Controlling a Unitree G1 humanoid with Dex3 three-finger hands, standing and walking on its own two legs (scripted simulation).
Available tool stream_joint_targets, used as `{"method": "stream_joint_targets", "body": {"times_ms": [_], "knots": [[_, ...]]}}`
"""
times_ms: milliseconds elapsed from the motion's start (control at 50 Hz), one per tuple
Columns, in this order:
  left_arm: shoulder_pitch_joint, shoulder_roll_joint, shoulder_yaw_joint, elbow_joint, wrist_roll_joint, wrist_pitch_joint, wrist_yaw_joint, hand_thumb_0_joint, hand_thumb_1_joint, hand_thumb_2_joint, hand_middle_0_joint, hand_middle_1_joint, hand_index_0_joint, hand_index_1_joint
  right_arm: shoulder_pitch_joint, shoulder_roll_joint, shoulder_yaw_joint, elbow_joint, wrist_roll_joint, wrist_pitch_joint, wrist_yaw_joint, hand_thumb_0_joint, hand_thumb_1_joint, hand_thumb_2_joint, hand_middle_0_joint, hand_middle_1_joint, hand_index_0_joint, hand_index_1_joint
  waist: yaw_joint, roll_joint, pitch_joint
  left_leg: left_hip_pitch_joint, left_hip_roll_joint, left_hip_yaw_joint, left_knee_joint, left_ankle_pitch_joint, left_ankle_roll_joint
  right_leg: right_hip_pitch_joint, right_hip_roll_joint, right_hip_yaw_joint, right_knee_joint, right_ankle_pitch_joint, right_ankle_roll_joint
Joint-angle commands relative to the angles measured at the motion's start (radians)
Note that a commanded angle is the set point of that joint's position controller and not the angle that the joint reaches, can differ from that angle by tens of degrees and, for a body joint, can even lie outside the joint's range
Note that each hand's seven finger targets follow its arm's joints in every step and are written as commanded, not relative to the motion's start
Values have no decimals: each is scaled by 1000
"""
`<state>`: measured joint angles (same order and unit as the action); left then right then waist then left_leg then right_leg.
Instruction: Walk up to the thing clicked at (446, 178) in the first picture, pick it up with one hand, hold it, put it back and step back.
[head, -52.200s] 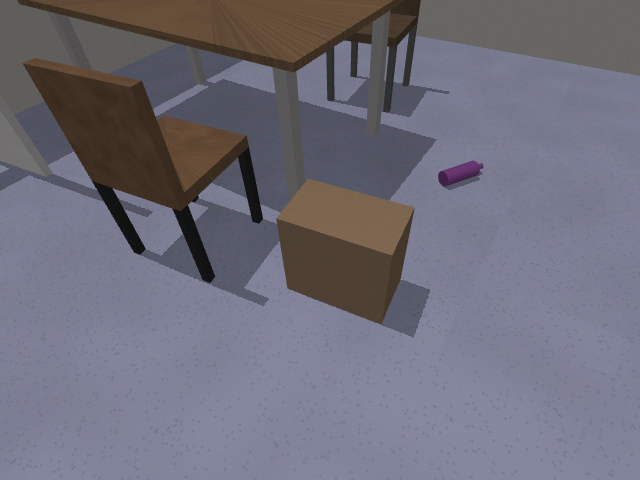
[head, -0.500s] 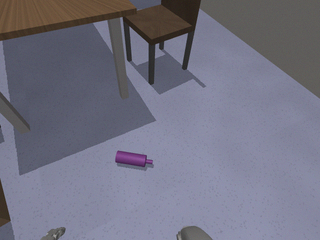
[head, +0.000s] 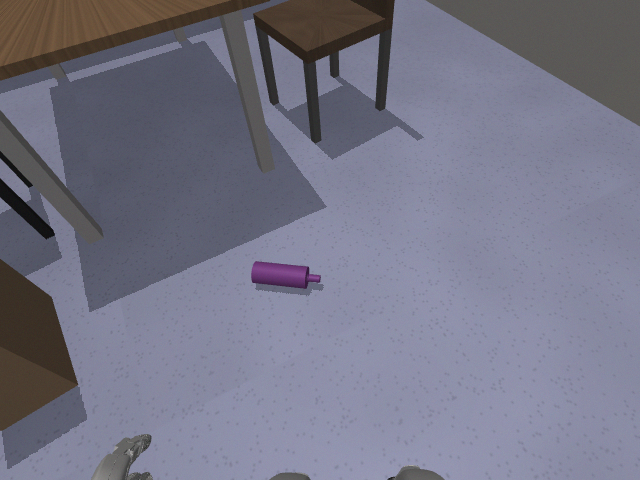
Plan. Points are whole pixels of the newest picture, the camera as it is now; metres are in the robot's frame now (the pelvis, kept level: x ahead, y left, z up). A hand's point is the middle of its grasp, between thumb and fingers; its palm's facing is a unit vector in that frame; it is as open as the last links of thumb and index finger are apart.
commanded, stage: step back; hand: left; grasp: from above
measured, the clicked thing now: (287, 275) +0.82 +0.21 -0.72
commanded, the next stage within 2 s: stand in 1.62 s
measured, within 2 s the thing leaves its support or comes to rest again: neither
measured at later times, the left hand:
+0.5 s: hand out of the picture -0.11 +0.22 -0.15, palm faces -0.05 -0.92 -0.40, open 7.4 cm
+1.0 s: hand out of the picture -0.21 +0.23 -0.14, palm faces +0.04 -0.92 -0.39, open 7.4 cm
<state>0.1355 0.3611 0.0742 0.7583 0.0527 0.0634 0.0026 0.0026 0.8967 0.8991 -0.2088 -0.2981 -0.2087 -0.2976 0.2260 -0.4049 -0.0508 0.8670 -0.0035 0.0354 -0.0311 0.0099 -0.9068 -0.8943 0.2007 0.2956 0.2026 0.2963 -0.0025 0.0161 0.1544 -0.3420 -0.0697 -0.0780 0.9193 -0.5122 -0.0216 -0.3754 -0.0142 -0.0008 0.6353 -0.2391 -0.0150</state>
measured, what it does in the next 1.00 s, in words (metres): walks backwards: left foot, then right foot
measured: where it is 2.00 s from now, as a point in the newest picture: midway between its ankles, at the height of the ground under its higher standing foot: outside the picture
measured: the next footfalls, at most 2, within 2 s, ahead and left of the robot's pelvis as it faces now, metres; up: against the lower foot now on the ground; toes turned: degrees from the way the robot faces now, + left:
left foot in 0.06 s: -0.01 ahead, +0.11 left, +0.00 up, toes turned -1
right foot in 0.42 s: -0.16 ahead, -0.18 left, +0.00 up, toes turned +0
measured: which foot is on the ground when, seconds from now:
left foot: up 0.00-0.04, down 0.06-0.46, up 0.48-0.74, down 0.76-1.00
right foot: down 0.00-0.08, up 0.10-0.40, down 0.42-0.80, up 0.82-1.00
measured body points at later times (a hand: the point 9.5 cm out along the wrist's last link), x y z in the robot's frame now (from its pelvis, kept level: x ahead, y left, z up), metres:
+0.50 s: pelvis -0.19 -0.05 -0.01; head -0.14 -0.06 +0.44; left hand -0.11 +0.26 -0.12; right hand -0.05 -0.38 -0.12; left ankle -0.06 +0.10 -0.71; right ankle -0.20 -0.18 -0.72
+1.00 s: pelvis -0.25 -0.05 +0.01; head -0.24 -0.05 +0.46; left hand -0.21 +0.28 -0.11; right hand -0.20 -0.36 -0.11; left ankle -0.26 +0.07 -0.72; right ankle -0.21 -0.17 -0.70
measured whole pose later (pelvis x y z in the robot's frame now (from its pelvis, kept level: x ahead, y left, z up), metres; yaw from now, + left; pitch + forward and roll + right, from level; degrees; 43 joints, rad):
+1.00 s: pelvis -0.25 -0.05 +0.01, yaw +3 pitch -3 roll +1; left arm 0.24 0.42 0.07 0.97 0.03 0.01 -0.03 0.00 0.90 0.90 -0.21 -0.30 -0.20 -0.30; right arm 0.28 -0.35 -0.06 0.97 -0.04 -0.01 0.03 0.01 -0.90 -0.89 0.20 0.30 0.21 0.30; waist -0.01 -0.03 0.05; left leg -0.19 -0.02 -0.03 0.52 -0.30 0.01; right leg -0.37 -0.02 -0.01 0.78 -0.42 -0.02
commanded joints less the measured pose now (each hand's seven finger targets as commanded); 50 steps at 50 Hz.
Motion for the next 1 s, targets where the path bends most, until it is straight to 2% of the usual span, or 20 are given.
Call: {"method": "stream_joint_targets", "body": {"times_ms": [0, 20, 60, 80, 100, 160, 300, 380, 400, 420, 440, 460, 540, 660, 700, 740, 780, 800, 860, 980], "knots": [[-8, 236, 68, -96, -22, -10, 22, 0, 900, 900, -200, -300, -200, -300, 68, -150, -47, -61, -21, -46, -11, 0, -900, -900, 200, 300, 200, 300, 9, -204, -254, 22, 48, 66, -482, 203, 30, 337, -199, 192, 14, 432, -154], [-5, 232, 57, -99, -29, 1, 15, 0, 900, 900, -200, -300, -200, -300, 82, -158, -55, -48, -26, -47, -11, 0, -900, -900, 200, 300, 200, 300, 6, -165, -258, 109, 45, 60, -574, 361, 35, 256, -164, 170, 46, 364, -118], [19, 160, 38, -112, -40, 4, 12, 0, 900, 900, -200, -300, -200, -300, 17, -311, -90, -67, -47, -41, -7, 0, -900, -900, 200, 300, 200, 300, 32, 209, -218, 272, 378, -396, -576, 603, 182, -178, 83, 25, 310, -284, -12], [-61, 216, 59, -118, -25, 5, 29, 0, 900, 900, -200, -300, -200, -300, 3, -384, -102, -90, -44, -40, -5, 0, -900, -900, 200, 300, 200, 300, -35, 224, -190, 40, 506, -496, -590, 565, 325, -88, 73, 137, 468, -431, 7], [-67, 253, 71, -103, -23, 8, 28, 0, 900, 900, -200, -300, -200, -300, -62, -358, -101, -101, -42, -50, -15, 0, -900, -900, 200, 300, 200, 300, -13, 204, -132, -62, 533, -512, -609, 557, 349, -41, 47, 207, 611, -393, 4], [31, 219, 69, -52, -43, 8, 14, 0, 900, 900, -200, -300, -200, -300, -126, -222, -58, -115, -44, -53, -20, 0, -900, -900, 200, 300, 200, 300, 57, 77, -150, 80, 309, -146, -490, 748, 231, -126, 122, 212, 696, -254, 0], [16, 191, 46, -49, -30, -23, 11, 0, 900, 900, -200, -300, -200, -300, -25, -223, -66, -108, -37, -27, -7, 0, -900, -900, 200, 300, 200, 300, -30, 173, -216, 288, 295, -105, -399, 757, 257, -73, 52, 79, 233, -284, 56], [161, 190, 44, 54, -30, -45, 14, 0, 900, 900, -200, -300, -200, -300, -104, -259, -67, -119, -24, 8, 8, 0, -900, -900, 200, 300, 200, 300, 32, 209, -310, 183, 268, -65, -303, 591, 200, 193, 49, -34, -228, -35, 15], [186, 212, 51, 79, -21, -49, 15, 0, 900, 900, -200, -300, -200, -300, -123, -228, -58, -125, -18, 12, 12, 0, -900, -900, 200, 300, 200, 300, 46, 153, -292, 73, 229, -50, -252, 446, 154, 243, 26, 20, -232, 4, -2], [183, 287, 72, 73, -5, -53, 12, 0, 900, 900, -200, -300, -200, -300, -120, -179, -44, -141, -12, 12, 12, 0, -900, -900, 200, 300, 200, 300, 41, -39, -246, -134, 118, -29, -146, 208, 95, 266, -89, 260, -236, -76, -47], [110, 391, 100, 36, -8, -45, 9, 0, 900, 900, -200, -300, -200, -300, -132, -150, -42, -162, -11, 7, 1, 0, -900, -900, 200, 300, 200, 300, 57, -239, -193, -219, -16, -4, 28, -61, 34, 109, -314, 493, -323, -151, -189], [21, 447, 103, -1, -3, -49, 13, 0, 900, 900, -200, -300, -200, -300, -140, -198, -67, -148, -14, 13, -11, 0, -900, -900, 200, 300, 200, 300, 70, -298, -124, -131, 30, -86, 206, -106, 11, -133, -438, 644, -389, -207, -290], [-78, 272, 61, 6, -6, -67, 26, 0, 900, 900, -200, -300, -200, -300, -54, -182, -53, -65, -6, 6, 9, 0, -900, -900, 200, 300, 200, 300, -18, -130, -73, -166, -38, -87, 266, 85, 12, -1, -174, 198, -221, -14, -140], [75, 298, 84, 48, 3, -84, 17, 0, 900, 900, -200, -300, -200, -300, -79, -179, -48, -51, -31, -32, 28, 0, -900, -900, 200, 300, 200, 300, 87, -232, -148, -192, 50, -6, -141, -30, -14, 282, -238, 322, -273, -451, -180], [37, 322, 84, 46, -2, -77, 8, 0, 900, 900, -200, -300, -200, -300, -40, -184, -54, -23, -35, -42, 37, 0, -900, -900, 200, 300, 200, 300, 56, -250, -134, -7, 79, 36, -336, -72, 15, 136, -269, 310, -280, -451, -181], [32, 275, 55, 52, -5, -65, 5, 0, 900, 900, -200, -300, -200, -300, 75, -182, -73, 45, -38, -53, 38, 0, -900, -900, 200, 300, 200, 300, -7, -123, -148, 264, 40, 42, -589, 112, 53, -4, -165, 164, -112, -373, -100], [21, 167, 26, 42, -34, -69, 8, 0, 900, 900, -200, -300, -200, -300, 52, -303, -93, 27, -57, -62, 31, 0, -900, -900, 200, 300, 200, 300, -17, 226, -100, 272, 372, -549, -744, -333, 193, -339, 29, -63, 245, -330, 7], [-69, 282, 57, 56, -17, -75, 10, 0, 900, 900, -200, -300, -200, -300, 30, -349, -100, 19, -44, -61, 38, 0, -900, -900, 200, 300, 200, 300, -49, 140, 6, 11, 434, -638, -798, -507, 285, -236, -39, 67, 307, -325, 2], [32, 237, 46, 101, -34, -89, -14, 0, 900, 900, -200, -300, -200, -300, -88, -210, -60, 1, -50, -79, 34, 0, -900, -900, 200, 300, 200, 300, 28, 91, -6, 71, 260, -272, -691, -110, 184, -132, -40, 43, 215, -176, -7], [39, 222, 46, 124, -28, -100, -22, 0, 900, 900, -200, -300, -200, -300, -35, -235, -78, 13, -40, -64, 40, 0, -900, -900, 200, 300, 200, 300, -6, 180, -79, 21, 259, -178, -633, -113, 182, 70, 4, -31, 22, -169, 0]]}}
